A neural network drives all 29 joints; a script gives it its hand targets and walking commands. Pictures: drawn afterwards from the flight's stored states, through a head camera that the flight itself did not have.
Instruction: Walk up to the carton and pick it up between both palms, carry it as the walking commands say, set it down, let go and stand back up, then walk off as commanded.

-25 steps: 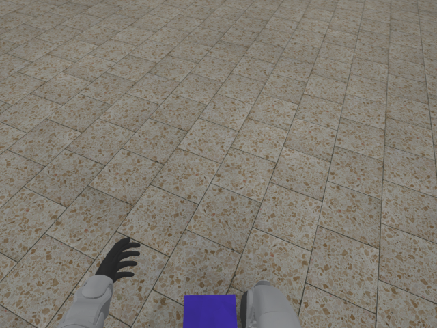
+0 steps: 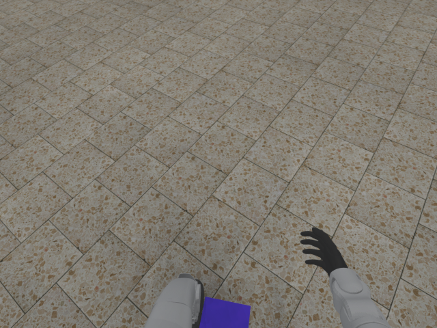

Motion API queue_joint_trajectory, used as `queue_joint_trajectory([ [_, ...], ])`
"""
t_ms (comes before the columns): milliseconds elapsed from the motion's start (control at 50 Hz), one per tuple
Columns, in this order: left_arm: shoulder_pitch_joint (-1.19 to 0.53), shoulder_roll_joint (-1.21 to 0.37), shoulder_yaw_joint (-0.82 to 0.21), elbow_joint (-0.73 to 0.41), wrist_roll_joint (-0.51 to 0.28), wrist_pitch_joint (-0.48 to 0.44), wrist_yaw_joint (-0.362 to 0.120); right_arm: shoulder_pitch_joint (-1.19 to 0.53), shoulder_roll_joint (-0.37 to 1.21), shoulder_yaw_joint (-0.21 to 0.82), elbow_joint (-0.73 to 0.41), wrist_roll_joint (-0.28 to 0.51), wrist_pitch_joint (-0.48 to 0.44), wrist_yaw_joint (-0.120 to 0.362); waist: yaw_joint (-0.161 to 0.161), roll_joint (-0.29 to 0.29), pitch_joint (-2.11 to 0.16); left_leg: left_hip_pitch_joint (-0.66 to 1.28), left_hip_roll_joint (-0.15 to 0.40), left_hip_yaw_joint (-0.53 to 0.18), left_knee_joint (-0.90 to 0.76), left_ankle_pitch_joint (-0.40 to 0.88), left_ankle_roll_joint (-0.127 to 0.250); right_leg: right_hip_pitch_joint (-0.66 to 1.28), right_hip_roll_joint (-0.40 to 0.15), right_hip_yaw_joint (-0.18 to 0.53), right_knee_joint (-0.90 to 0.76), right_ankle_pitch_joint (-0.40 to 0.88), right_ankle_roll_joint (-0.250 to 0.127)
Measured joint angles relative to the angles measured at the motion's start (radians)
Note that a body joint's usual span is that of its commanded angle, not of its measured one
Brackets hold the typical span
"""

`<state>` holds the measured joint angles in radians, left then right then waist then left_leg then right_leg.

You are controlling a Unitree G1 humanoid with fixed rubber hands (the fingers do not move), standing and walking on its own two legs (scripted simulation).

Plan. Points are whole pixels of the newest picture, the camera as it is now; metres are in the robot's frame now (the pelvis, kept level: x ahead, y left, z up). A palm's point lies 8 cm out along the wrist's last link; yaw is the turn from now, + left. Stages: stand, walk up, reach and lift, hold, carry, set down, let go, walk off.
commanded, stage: walk off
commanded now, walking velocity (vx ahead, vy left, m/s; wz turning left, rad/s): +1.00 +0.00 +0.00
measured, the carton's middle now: out of the picture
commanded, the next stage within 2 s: none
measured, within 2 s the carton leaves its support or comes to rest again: neither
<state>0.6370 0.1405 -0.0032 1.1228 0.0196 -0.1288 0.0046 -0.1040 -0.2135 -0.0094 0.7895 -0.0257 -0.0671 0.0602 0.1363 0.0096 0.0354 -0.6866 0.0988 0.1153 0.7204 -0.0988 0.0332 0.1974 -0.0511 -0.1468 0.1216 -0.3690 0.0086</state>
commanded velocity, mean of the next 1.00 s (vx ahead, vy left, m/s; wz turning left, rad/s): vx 1.00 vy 0.00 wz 0.00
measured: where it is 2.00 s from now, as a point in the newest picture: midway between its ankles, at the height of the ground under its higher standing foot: (258, 67)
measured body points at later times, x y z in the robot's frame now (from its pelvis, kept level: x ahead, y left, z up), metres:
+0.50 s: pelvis +0.48 -0.01 -0.02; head +0.52 +0.00 +0.43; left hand +0.75 +0.19 -0.10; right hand +0.31 -0.22 -0.14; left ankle +0.21 +0.11 -0.71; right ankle +0.64 -0.09 -0.73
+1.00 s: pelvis +0.95 +0.02 -0.02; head +0.99 +0.01 +0.43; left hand +0.78 +0.24 -0.14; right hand +1.19 -0.17 -0.12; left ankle +1.06 +0.09 -0.73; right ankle +0.68 -0.09 -0.67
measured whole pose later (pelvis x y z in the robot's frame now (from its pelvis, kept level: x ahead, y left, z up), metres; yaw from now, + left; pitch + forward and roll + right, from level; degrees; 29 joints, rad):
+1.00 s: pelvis +0.95 +0.02 -0.02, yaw +0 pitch +1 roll +1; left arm 0.60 0.17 0.01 1.12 0.00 -0.09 0.01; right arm -0.05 -0.20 0.00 0.81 -0.05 -0.09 0.03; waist 0.09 0.02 0.06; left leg -0.48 0.01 0.19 0.59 -0.11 0.11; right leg 0.09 -0.06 -0.08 0.75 -0.39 -0.03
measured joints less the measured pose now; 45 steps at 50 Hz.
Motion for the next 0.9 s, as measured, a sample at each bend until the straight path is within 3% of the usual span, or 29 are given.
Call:
queue_joint_trajectory([
  [40, 0.004, -0.005, -0.003, 0.009, 0.002, 0.01, 0.007, -0.024, 0.016, 0.012, -0.001, -0.002, -0.007, -0.009, -0.002, 0.001, 0.019, 0.079, -0.057, 0.039, -0.106, -0.031, 0.03, 0.038, -0.022, -0.002, 0.055, -0.034, 0.009],
  [80, 0.01, -0.008, 0.003, 0.013, -0.003, 0.024, 0.014, 0.006, 0.026, 0.013, 0.017, -0.009, -0.023, -0.022, -0.026, 0.017, 0.018, 0.199, -0.086, 0.065, -0.188, -0.011, 0.063, -0.017, -0.039, 0.009, 0.328, -0.07, 0.0],
  [140, -0.087, 0.018, 0.017, -0.037, -0.031, 0.026, 0.012, 0.129, 0.01, -0.011, 0.088, -0.023, -0.033, -0.032, -0.056, 0.002, 0.025, 0.264, -0.092, 0.072, -0.096, -0.129, 0.048, -0.306, -0.034, 0.13, 1.012, -0.024, -0.052],
  [180, -0.185, 0.044, 0.029, -0.088, -0.034, 0.02, 0.01, 0.244, -0.014, -0.03, 0.159, -0.025, -0.035, -0.034, -0.085, -0.003, 0.016, 0.362, -0.102, 0.069, -0.147, -0.173, 0.024, -0.482, -0.042, 0.145, 1.202, 0.045, -0.065],
  [220, -0.288, 0.075, 0.042, -0.143, -0.021, 0.027, -0.003, 0.366, -0.032, -0.039, 0.224, -0.021, -0.034, -0.042, -0.119, -0.008, -0.006, 0.461, -0.115, 0.057, -0.22, -0.195, 0.018, -0.621, -0.067, 0.152, 1.265, 0.134, -0.068],
  [300, -0.477, 0.114, 0.058, -0.241, 0.006, 0.052, -0.032, 0.574, -0.037, -0.03, 0.317, -0.006, -0.047, -0.056, -0.165, -0.019, -0.043, 0.632, -0.117, 0.041, -0.358, -0.236, 0.001, -0.844, -0.114, 0.147, 1.193, 0.15, -0.046],
  [360, -0.608, 0.115, 0.043, -0.299, 0.005, 0.055, -0.053, 0.671, -0.013, -0.014, 0.346, 0.004, -0.056, -0.061, -0.2, -0.024, -0.033, 0.761, -0.11, 0.033, -0.467, -0.262, -0.021, -0.92, -0.123, 0.098, 0.916, 0.241, -0.032],
  [400, -0.68, 0.106, 0.028, -0.328, -0.003, 0.052, -0.064, 0.701, 0.003, -0.006, 0.352, 0.011, -0.06, -0.059, -0.227, -0.022, -0.015, 0.856, -0.098, 0.028, -0.552, -0.272, -0.037, -0.909, -0.101, 0.053, 0.703, 0.285, -0.033],
  [460, -0.75, 0.088, 0.006, -0.351, 0.001, 0.05, -0.057, 0.715, 0.017, -0.001, 0.357, 0.014, -0.056, -0.058, -0.249, -0.013, 0.012, 0.964, -0.063, 0.024, -0.59, -0.303, -0.052, -0.851, -0.025, 0.002, 0.528, 0.282, -0.068],
  [500, -0.736, 0.08, -0.001, -0.344, 0.011, 0.04, -0.043, 0.716, 0.025, -0.005, 0.36, 0.014, -0.039, -0.064, -0.229, -0.026, 0.016, 0.942, -0.041, 0.02, -0.376, -0.353, -0.051, -0.747, 0.018, -0.011, 0.451, 0.275, -0.101],
  [520, -0.71, 0.077, 0.002, -0.332, 0.022, 0.035, -0.034, 0.699, 0.024, -0.007, 0.352, 0.016, -0.029, -0.064, -0.213, -0.026, 0.02, 0.864, -0.028, -0.002, -0.13, -0.34, -0.03, -0.731, 0.022, -0.015, 0.483, 0.297, -0.109],
  [560, -0.62, 0.085, 0.018, -0.278, 0.03, 0.035, -0.029, 0.62, 0.013, -0.012, 0.302, 0.037, -0.028, -0.066, -0.203, -0.015, 0.029, 0.654, -0.039, -0.108, 0.36, -0.289, 0.007, -0.694, 0.034, -0.025, 0.556, 0.193, -0.107],
  [580, -0.566, 0.092, 0.027, -0.241, 0.029, 0.036, -0.03, 0.572, 0.007, -0.015, 0.272, 0.042, -0.032, -0.069, -0.198, -0.012, 0.029, 0.557, -0.04, -0.129, 0.512, -0.25, 0.018, -0.65, 0.042, -0.028, 0.545, 0.148, -0.103],
  [620, -0.454, 0.103, 0.042, -0.169, 0.028, 0.034, -0.029, 0.474, -0.008, -0.022, 0.212, 0.033, -0.035, -0.066, -0.175, -0.008, 0.023, 0.38, -0.023, -0.133, 0.647, -0.194, 0.023, -0.55, 0.056, -0.03, 0.478, 0.117, -0.085],
  [700, -0.229, 0.112, 0.048, -0.06, 0.005, 0.02, -0.019, 0.311, -0.03, -0.033, 0.113, 0.002, -0.009, -0.036, -0.122, -0.007, -0.022, 0.149, 0.036, -0.137, 0.644, -0.096, 0.01, -0.361, 0.075, -0.012, 0.32, 0.08, -0.083],
  [740, -0.143, 0.104, 0.045, -0.032, -0.002, 0.012, -0.013, 0.243, -0.037, -0.036, 0.076, -0.009, 0.003, -0.024, -0.099, -0.006, -0.038, 0.066, 0.059, -0.129, 0.576, -0.092, -0.006, -0.279, 0.075, -0.006, 0.241, 0.077, -0.086],
  [780, -0.079, 0.086, 0.037, -0.016, -0.006, 0.005, -0.008, 0.175, -0.043, -0.033, 0.046, -0.011, 0.008, -0.013, -0.072, 0.001, -0.04, 0.005, 0.071, -0.103, 0.458, -0.058, -0.019, -0.2, 0.073, 0.001, 0.168, 0.056, -0.066],
  [840, -0.021, 0.056, 0.022, -0.006, -0.009, 0.001, -0.004, 0.078, -0.036, -0.014, 0.012, -0.002, 0.005, 0.002, -0.034, 0.005, -0.026, -0.013, 0.053, -0.037, 0.177, 0.012, -0.024, -0.082, 0.061, 0.01, 0.057, 0.036, -0.037],
  [900, -0.002, 0.036, 0.009, 0.0, -0.009, 0.003, -0.003, -0.003, -0.018, 0.011, -0.011, 0.001, 0.002, 0.0, -0.004, 0.004, 0.003, 0.03, -0.01, 0.033, -0.054, 0.015, 0.002, 0.034, 0.038, 0.016, -0.027, 0.012, -0.018],
])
